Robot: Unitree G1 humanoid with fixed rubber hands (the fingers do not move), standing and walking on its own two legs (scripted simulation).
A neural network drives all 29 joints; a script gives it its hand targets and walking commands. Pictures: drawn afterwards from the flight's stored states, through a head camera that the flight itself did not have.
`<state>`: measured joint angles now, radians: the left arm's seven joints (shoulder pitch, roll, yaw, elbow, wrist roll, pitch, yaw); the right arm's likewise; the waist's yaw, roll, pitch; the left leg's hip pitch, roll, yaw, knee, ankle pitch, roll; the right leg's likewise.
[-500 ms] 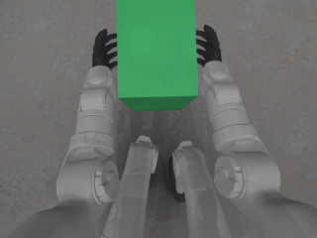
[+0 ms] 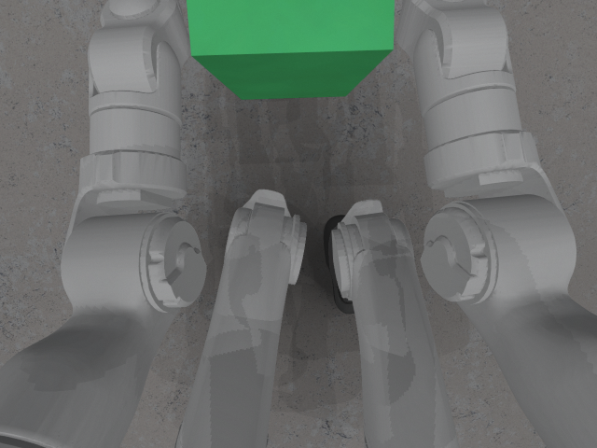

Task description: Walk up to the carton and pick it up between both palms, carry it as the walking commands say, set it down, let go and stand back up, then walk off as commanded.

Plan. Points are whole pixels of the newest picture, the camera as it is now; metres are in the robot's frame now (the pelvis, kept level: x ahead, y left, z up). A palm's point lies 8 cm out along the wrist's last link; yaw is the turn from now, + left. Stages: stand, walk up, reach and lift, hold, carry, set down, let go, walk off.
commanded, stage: set down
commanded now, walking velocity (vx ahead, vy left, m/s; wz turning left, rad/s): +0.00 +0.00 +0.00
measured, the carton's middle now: out of the picture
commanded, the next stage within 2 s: none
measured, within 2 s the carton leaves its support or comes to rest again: rests again in 1.50 s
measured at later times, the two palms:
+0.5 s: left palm out of the picture +0.56 +0.19 -0.21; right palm out of the picture +0.59 -0.05 -0.20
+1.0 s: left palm out of the picture +0.58 +0.19 -0.25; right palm out of the picture +0.60 -0.06 -0.25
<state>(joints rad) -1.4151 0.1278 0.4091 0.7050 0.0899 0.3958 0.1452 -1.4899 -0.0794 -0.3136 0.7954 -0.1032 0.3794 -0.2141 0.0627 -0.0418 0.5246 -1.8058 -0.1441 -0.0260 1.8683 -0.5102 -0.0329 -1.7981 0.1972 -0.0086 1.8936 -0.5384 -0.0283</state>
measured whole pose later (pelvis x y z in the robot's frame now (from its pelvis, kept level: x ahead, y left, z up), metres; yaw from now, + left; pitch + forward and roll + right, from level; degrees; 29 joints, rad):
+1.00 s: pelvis +0.03 +0.01 -0.09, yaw -1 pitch +32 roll +0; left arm -1.53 0.21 0.33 0.89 0.02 0.32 0.17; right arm -1.62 -0.18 -0.18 1.00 0.00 0.30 -0.24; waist 0.08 -0.03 0.53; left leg -2.10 -0.12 0.02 2.18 -0.62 0.00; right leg -2.09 0.21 -0.04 2.19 -0.65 -0.01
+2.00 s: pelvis +0.03 +0.00 -0.10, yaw -1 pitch +30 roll +2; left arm -1.49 0.21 0.43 0.92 0.10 0.26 0.03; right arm -1.58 -0.16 -0.25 1.04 -0.05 0.22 -0.12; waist 0.09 -0.05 0.52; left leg -2.13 -0.09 0.04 2.23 -0.64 0.00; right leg -2.13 0.18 -0.06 2.26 -0.66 -0.05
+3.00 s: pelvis +0.04 +0.01 -0.11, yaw -1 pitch +33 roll +1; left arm -1.55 0.33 0.25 1.09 -0.14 0.11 0.11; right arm -1.60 -0.34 -0.05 1.08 0.15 0.17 -0.15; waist 0.09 -0.02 0.52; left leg -2.16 -0.05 0.07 2.23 -0.64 0.05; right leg -2.15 0.13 -0.07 2.26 -0.68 -0.06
